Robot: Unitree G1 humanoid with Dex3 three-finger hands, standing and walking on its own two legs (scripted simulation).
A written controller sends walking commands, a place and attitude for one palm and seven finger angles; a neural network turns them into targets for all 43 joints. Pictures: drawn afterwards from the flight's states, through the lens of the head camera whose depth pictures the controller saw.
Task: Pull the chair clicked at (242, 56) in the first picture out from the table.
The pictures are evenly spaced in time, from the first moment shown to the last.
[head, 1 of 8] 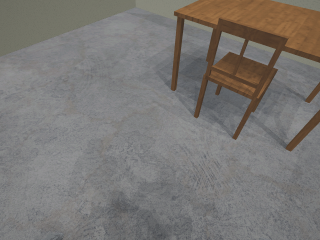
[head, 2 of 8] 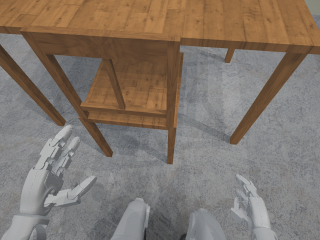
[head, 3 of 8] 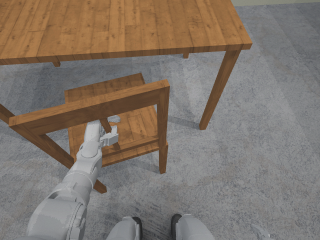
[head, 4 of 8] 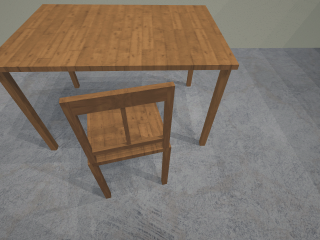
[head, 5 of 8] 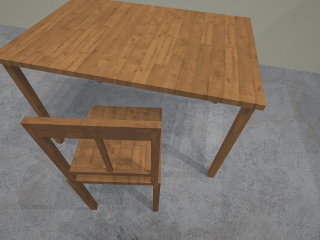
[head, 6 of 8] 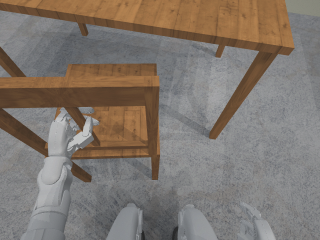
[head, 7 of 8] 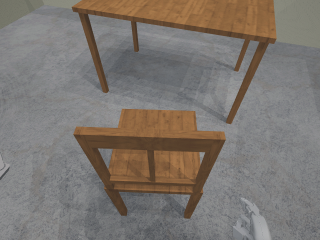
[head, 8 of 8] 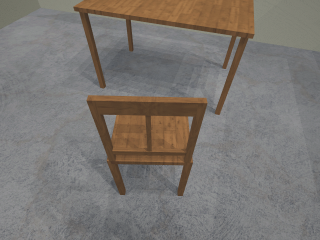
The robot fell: no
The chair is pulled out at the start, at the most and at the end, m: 0.00 0.67 0.67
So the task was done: yes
